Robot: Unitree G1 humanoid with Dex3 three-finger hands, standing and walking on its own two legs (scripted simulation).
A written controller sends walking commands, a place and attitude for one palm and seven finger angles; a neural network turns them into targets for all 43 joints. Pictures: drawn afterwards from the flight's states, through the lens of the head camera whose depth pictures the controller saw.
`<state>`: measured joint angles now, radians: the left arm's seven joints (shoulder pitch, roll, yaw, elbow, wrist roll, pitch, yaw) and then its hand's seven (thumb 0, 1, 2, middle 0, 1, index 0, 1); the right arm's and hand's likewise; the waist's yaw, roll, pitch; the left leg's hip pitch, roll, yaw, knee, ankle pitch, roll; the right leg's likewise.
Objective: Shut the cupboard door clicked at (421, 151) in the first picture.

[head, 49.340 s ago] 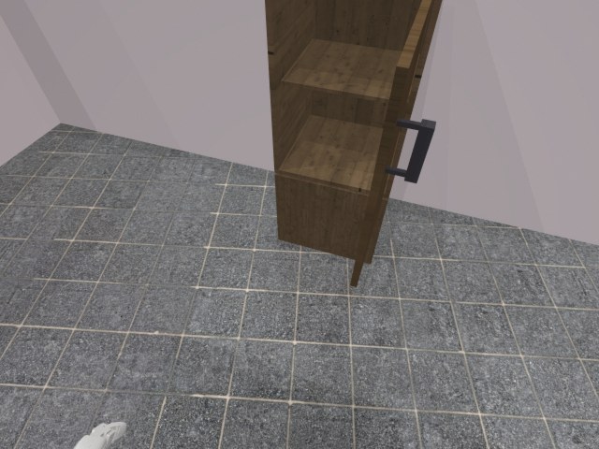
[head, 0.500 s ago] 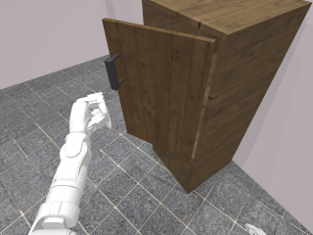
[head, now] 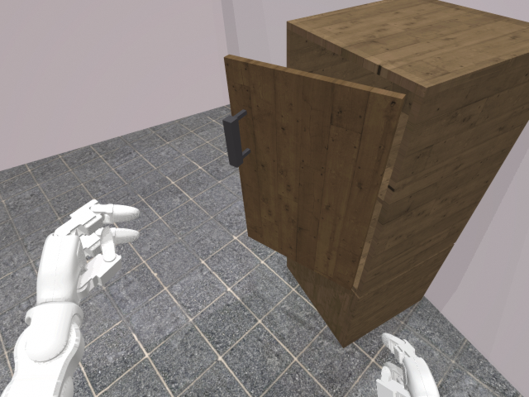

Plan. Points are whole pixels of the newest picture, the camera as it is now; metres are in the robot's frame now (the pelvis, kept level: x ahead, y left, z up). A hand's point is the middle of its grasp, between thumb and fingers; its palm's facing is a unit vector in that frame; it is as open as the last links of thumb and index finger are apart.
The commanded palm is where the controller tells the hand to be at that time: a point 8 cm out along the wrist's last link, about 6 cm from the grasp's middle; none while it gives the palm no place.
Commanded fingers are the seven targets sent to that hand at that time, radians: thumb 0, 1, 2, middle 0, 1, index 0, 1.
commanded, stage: draw the hand back to the body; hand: left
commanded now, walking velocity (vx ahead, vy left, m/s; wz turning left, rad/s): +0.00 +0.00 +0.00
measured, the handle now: (239, 138) +0.65 +0.14 +0.06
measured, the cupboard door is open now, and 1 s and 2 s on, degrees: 27 27 27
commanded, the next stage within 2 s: step back with the hand held close in 0.58 s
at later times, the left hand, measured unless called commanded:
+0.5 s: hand (76, 286) +0.20 +0.25 +0.14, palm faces +0.45 -0.81 -0.39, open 7.4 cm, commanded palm +0.15 +0.29 +0.17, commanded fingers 0.00 0.90 0.90 -0.20 -0.30 -0.20 -0.30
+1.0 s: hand (70, 286) +0.20 +0.26 +0.15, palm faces +0.34 -0.79 -0.50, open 7.4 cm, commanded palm +0.14 +0.30 +0.17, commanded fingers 0.00 0.90 0.90 -0.20 -0.30 -0.20 -0.30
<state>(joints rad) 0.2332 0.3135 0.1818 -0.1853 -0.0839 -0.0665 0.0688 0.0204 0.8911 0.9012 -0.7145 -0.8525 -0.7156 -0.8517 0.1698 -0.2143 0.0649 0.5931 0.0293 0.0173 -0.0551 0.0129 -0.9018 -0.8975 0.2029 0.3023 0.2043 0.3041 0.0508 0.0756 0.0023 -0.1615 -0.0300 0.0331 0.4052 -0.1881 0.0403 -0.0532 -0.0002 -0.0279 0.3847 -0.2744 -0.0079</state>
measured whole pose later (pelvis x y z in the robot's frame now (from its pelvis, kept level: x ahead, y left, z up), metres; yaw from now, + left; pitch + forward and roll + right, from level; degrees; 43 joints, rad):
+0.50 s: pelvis +0.01 -0.01 +0.00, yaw +1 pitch -3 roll +0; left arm 0.45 0.33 0.32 -0.33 -0.08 -0.07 0.10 0.02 0.89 0.90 -0.22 -0.31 -0.22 -0.31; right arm 0.18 -0.24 0.02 0.63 0.02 -0.05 -0.07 0.02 -0.90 -0.90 0.20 0.30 0.20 0.30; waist 0.07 0.06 0.00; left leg -0.16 -0.02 0.02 0.41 -0.20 0.03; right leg -0.05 0.01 -0.04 0.39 -0.29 -0.02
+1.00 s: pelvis +0.00 +0.00 +0.00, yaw +0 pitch +1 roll -1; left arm 0.54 0.42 0.37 -0.42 -0.08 -0.12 0.10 0.02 0.89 0.90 -0.21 -0.30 -0.21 -0.30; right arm 0.16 -0.26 -0.02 0.57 0.02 0.07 -0.08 0.01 -0.90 -0.90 0.20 0.30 0.20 0.30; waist 0.02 0.07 0.00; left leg -0.29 -0.01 0.04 0.48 -0.21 0.04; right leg -0.17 0.01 -0.03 0.44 -0.28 0.00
